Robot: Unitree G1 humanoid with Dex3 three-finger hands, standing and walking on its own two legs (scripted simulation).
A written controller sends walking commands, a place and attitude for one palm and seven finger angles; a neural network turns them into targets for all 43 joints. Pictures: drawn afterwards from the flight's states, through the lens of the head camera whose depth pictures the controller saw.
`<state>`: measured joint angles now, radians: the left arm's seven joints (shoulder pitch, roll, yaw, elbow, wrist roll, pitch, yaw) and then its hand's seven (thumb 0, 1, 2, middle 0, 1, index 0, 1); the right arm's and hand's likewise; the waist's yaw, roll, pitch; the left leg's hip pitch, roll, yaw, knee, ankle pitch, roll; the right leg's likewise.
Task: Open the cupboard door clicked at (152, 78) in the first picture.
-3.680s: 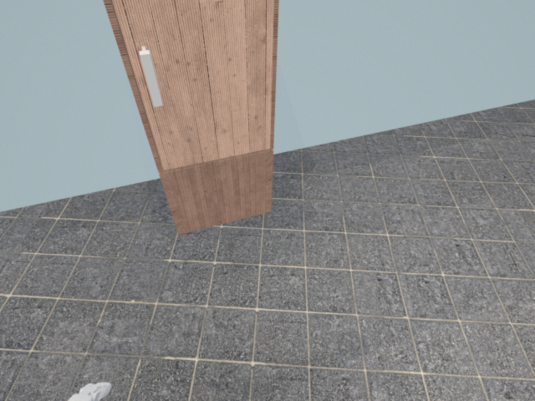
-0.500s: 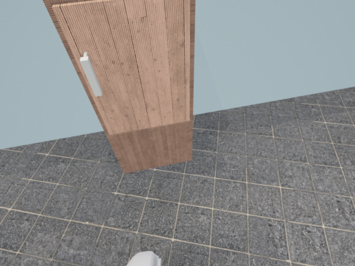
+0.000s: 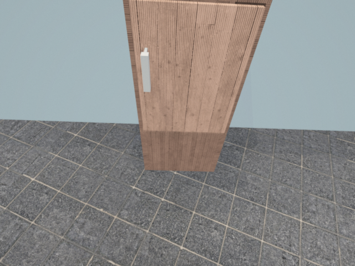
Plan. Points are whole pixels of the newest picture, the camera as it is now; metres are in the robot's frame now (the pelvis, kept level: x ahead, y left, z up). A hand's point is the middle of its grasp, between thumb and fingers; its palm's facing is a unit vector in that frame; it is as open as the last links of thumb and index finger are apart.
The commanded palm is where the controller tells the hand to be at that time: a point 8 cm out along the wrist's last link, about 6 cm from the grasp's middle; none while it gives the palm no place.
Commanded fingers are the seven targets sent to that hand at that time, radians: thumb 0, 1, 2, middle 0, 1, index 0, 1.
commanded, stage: take the last steps up to it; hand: left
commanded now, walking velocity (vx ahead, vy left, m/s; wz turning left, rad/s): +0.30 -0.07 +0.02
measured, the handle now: (146, 70) +0.75 +0.17 +0.02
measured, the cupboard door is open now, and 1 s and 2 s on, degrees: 0 0 0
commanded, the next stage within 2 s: come to a stop and stand still in 0.56 s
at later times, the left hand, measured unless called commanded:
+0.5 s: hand out of the picture +0.03 +0.10 -0.17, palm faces +0.13 -0.98 -0.12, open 7.4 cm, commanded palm none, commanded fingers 0.00 0.90 0.90 -0.20 -0.30 -0.20 -0.30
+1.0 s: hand (128, 207) +0.30 +0.17 -0.17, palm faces +0.03 -0.97 -0.24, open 7.3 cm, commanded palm none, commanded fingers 0.00 0.90 0.90 -0.20 -0.30 -0.20 -0.30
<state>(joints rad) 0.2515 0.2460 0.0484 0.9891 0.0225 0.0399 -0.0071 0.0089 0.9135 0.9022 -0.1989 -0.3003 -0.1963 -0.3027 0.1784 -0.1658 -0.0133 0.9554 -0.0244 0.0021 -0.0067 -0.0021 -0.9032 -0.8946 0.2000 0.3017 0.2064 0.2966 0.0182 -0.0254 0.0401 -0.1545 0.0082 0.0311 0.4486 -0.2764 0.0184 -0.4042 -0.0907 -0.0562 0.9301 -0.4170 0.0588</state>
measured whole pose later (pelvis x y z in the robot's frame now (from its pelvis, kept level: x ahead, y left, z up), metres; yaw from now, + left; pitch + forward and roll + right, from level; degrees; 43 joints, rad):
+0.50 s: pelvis +0.11 -0.03 +0.00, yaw +3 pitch +0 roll -1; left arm 0.45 0.09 0.01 1.14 0.03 -0.06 0.01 0.01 0.91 0.90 -0.20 -0.30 -0.20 -0.30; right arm 0.25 -0.17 -0.06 1.07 -0.02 0.02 0.01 0.00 -0.91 -0.90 0.19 0.30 0.20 0.30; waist 0.01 0.02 0.03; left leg -0.51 0.12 0.07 0.83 -0.23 -0.01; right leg -0.02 0.01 -0.15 0.32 -0.30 -0.03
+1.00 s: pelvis +0.22 -0.03 -0.01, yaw +0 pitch -2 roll +0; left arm 0.15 0.20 0.06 0.99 0.02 0.03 0.02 0.00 0.92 0.90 -0.20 -0.30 -0.19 -0.30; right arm 0.21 -0.15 -0.05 1.07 -0.03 0.02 -0.04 0.00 -0.92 -0.89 0.20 0.30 0.21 0.30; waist -0.02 -0.01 0.09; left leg -0.18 0.08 0.16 0.52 -0.29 -0.01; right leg -0.37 -0.06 -0.07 0.70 -0.31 0.01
